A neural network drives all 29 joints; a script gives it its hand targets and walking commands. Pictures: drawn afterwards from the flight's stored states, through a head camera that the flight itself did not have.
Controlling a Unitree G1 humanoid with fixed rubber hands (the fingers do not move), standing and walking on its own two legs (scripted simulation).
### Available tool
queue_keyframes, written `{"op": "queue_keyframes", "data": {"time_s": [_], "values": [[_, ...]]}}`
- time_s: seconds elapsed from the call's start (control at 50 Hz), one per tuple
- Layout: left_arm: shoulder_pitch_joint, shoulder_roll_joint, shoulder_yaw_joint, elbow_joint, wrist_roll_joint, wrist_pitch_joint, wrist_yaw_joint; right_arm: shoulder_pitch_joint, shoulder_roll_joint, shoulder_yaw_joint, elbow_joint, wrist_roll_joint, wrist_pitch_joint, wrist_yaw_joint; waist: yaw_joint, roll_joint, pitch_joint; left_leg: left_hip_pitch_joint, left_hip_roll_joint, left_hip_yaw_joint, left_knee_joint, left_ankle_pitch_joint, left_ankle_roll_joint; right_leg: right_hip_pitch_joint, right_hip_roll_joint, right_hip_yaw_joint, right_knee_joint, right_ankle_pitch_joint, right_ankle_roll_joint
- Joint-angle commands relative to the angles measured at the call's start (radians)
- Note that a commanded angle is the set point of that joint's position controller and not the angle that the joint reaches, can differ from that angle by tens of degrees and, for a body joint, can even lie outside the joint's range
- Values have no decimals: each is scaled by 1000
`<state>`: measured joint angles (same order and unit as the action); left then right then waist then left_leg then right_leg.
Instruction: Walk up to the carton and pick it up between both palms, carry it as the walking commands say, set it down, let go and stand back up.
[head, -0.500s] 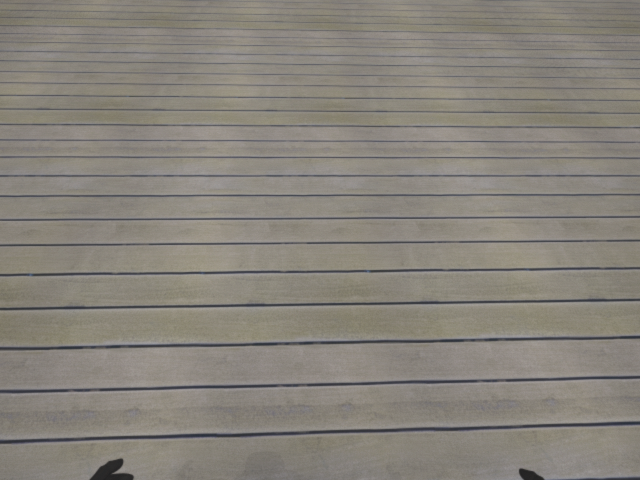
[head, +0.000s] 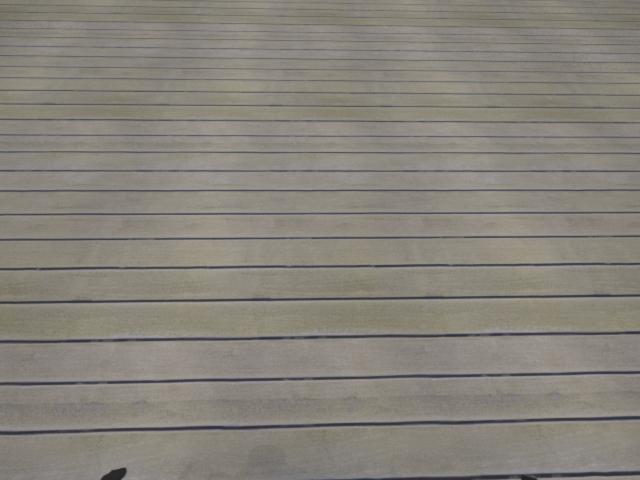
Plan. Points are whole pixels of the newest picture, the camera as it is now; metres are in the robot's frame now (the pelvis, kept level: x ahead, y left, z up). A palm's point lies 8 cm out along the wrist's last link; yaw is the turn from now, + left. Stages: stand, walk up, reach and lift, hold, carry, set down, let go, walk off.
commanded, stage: stand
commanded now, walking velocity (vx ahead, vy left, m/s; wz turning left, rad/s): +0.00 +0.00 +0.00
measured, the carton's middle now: out of the picture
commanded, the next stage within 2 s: walk up in 0.70 s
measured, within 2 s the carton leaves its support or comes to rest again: neither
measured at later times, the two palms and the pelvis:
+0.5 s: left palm out of the picture +0.09 +0.29 -0.12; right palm out of the picture +0.09 -0.29 -0.11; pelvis +0.01 +0.00 +0.00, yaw +0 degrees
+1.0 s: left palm out of the picture +0.08 +0.29 -0.13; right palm out of the picture +0.09 -0.31 -0.13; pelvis +0.01 -0.01 -0.01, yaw +5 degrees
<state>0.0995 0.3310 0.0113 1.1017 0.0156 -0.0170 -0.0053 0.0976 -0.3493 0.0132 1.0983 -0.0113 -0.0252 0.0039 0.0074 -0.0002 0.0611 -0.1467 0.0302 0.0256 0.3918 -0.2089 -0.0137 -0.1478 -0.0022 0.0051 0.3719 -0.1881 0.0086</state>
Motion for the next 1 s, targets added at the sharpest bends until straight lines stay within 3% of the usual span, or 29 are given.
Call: {"op": "queue_keyframes", "data": {"time_s": [0.0, 0.04, 0.12, 0.14, 0.18, 0.22, 0.24, 0.26, 0.28, 0.34, 0.38, 0.44, 0.48, 0.52, 0.56, 0.58, 0.6, 0.64, 0.7, 0.76, 0.8, 0.84, 0.86, 0.88, 0.9, 0.92, 0.94, 0.96, 0.98], "values": [[-1, 179, 25, -42, -5, -22, 8, -26, -210, -42, -30, 18, -17, -4, 4, -30, -66, 2, 99, -86, -60, 90, 47, 22, -116, 97, -75, 93, -48], [-40, 236, 40, -47, -7, -13, 10, -33, -216, -44, -48, 6, -9, -3, -10, -29, -75, 14, 103, -82, -75, 59, 39, -12, -115, 103, -76, 20, -37], [-26, 196, 26, -60, -7, -12, 10, -61, -197, -27, -74, 5, -27, -10, 5, 53, -88, -10, 95, -89, -79, 147, 42, 20, -121, 98, -49, 139, -44], [-38, 220, 35, -54, -7, -8, 15, -55, -194, -37, -57, 8, -26, -6, 3, -7, -121, 7, 102, -106, -75, 118, 46, 34, -119, 83, -54, 128, -44], [-14, 209, 28, -42, -6, -10, 3, -57, -186, -37, -51, 0, -29, -4, 11, -10, -66, -16, 112, -105, -86, 87, 50, 20, -119, 80, -51, 120, -33], [-49, 221, 37, -51, 3, -11, 8, -56, -215, -35, -47, 10, -24, -9, -16, 47, -102, 39, 116, -81, -79, 145, 48, 2, -120, 99, -48, 137, -48], [-48, 200, 28, -67, -6, -17, 5, -23, -181, -19, -38, 4, -19, -8, 3, -29, -103, 27, 124, -101, -77, 150, 58, 12, -124, 99, -40, 126, -47], [-26, 207, 24, -56, -6, -12, 1, -20, -186, -29, -40, 0, -16, -3, 1, 43, -86, 13, 107, -80, -84, 108, 37, 23, -128, 108, -55, 143, -39], [-40, 226, 44, -52, -5, -8, 8, -24, -209, -38, -35, 8, -14, -10, -6, -35, -82, 26, 118, -102, -98, 104, 41, 16, -119, 80, -40, 134, -33], [-28, 209, 35, -34, -11, -15, 14, -49, -226, -49, -48, 5, -19, -18, 5, 46, -57, 15, 97, -95, -85, 145, 46, 3, -115, 85, -67, 124, -35], [-70, 187, 31, -51, -7, -19, 13, -53, -180, -47, -46, 7, -20, -17, -8, -28, -79, 43, 110, -97, -85, 160, 46, -2, -123, 92, -60, 157, -35], [-38, 222, 25, -35, -10, -21, 9, -42, -153, -30, -54, 6, -19, -7, -6, -40, -97, 19, 113, -88, -85, 173, 44, 39, -134, 96, -35, 193, -37], [-35, 182, 20, -44, -16, -9, 7, -12, -205, -44, -24, 1, -14, -16, -11, 67, -104, 52, 87, -78, -85, 197, 32, 35, -124, 81, -57, 205, -20], [-51, 224, 46, -37, 4, -12, 14, -35, -216, -50, -25, -6, -21, -19, -2, -34, -88, 36, 102, -70, -97, 167, 31, 41, -131, 76, -62, 225, -29], [-30, 227, 35, -40, -5, -14, 20, -42, -204, -39, -32, 2, -21, -12, 13, 1, -97, 55, 96, -87, -91, 229, 36, 53, -128, 72, -53, 214, -36], [-54, 232, 45, -38, -6, -7, 15, -61, -205, -52, -57, 14, -29, -13, -13, -5, -135, 75, 104, -71, -86, 220, 36, 41, -121, 63, -46, 227, -32], [-32, 203, 34, -40, -7, -11, 17, -64, -192, -44, -52, 2, -18, -14, 14, 10, -108, 57, 94, -78, -98, 181, 31, 45, -124, 71, -38, 181, -39], [-31, 195, 32, -41, 3, 3, 16, -53, -204, -51, -50, 1, -15, -12, -2, -25, -91, 53, 106, -85, -91, 213, 37, 39, -125, 52, -66, 212, -30], [-55, 239, 39, -33, -4, 1, 24, -27, -216, -51, -37, 1, -2, -23, -3, 34, -63, 25, 90, -76, -97, 199, 26, 38, -131, 77, -53, 183, -35], [-42, 207, 29, -33, -6, -12, 20, -46, -197, -45, -37, 3, -10, -15, 11, 16, -47, 28, 99, -82, -116, 156, 22, 5, -122, 82, -71, 108, -41], [-39, 209, 30, -38, -5, -12, 16, -23, -216, -62, -43, -7, -16, -18, -13, -45, -85, 72, 102, -96, -99, 134, 35, -4, -127, 60, -67, 111, -32], [-31, 217, 36, -42, -8, -13, 11, -48, -211, -54, -29, -4, -14, -14, 5, 49, -44, 32, 96, -77, -87, 179, 27, 5, -129, 88, -80, 181, -44], [-86, 231, 43, -45, 1, -13, 9, -34, -194, -55, -43, 0, -5, -14, -21, -16, -73, 43, 100, -69, -97, 175, 25, 14, -131, 75, -58, 152, -45], [-30, 162, 41, -73, 14, 33, -9, 161, -200, -87, 57, 0, 35, -48, -39, -89, -47, 98, 261, -285, -79, -85, 89, -144, -105, -28, 208, -89, -4], [-43, 110, 29, -114, 21, 48, 17, 31, -218, -98, -45, -30, 51, -8, -21, 164, 57, -128, 245, -350, -61, 371, 125, -135, -99, -35, 232, -174, 29], [47, 120, 30, -118, 7, 41, 31, 3, -215, -101, -67, -21, 54, 2, 17, 207, -20, -189, 166, -293, 39, 566, 105, 25, -122, 6, 161, -105, 0], [163, 143, 32, -129, -11, 34, 39, -86, -155, -92, -122, -4, 57, 6, 76, 110, -46, -243, 96, -191, 165, 560, 47, 68, -165, 56, 135, 53, -26], [233, 206, 80, -66, -26, 19, 41, -102, -86, -83, -150, 31, 57, -1, 100, -177, -143, -283, -7, -66, 332, 121, 0, 198, -306, 145, -17, 287, -56], [178, 220, 82, -82, -9, 26, 40, -84, -28, -74, -173, 11, 55, -14, 96, -330, -142, -446, -58, -6, 502, -326, 1, 225, -432, 224, -36, 457, -144]]}}
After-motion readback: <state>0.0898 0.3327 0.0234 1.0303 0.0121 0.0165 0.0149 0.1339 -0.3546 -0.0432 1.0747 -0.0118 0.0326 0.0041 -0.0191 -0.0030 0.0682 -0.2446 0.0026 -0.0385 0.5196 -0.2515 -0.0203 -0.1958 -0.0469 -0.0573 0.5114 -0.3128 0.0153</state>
